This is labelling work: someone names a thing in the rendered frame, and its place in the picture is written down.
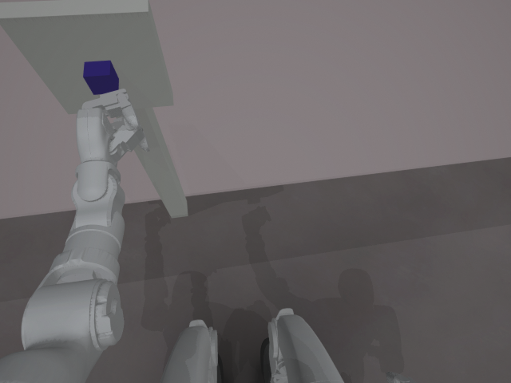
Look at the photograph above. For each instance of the left robot forearm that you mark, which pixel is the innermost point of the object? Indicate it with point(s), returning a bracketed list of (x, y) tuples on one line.
[(95, 238)]

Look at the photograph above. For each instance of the panel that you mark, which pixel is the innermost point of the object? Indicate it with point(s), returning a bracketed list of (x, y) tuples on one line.
[(57, 38)]

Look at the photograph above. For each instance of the button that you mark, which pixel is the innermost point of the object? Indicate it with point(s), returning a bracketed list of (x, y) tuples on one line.
[(101, 77)]

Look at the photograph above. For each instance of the right robot shin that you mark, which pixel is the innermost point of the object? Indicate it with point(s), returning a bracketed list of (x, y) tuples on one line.
[(278, 369)]

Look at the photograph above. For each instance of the left robot hand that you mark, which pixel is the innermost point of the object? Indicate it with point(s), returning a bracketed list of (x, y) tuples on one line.
[(97, 139)]

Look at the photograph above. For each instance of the left robot thigh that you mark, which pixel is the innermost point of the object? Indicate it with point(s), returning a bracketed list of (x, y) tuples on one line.
[(195, 352)]

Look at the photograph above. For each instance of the left robot upper arm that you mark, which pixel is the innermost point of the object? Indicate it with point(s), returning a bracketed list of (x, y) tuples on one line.
[(67, 328)]

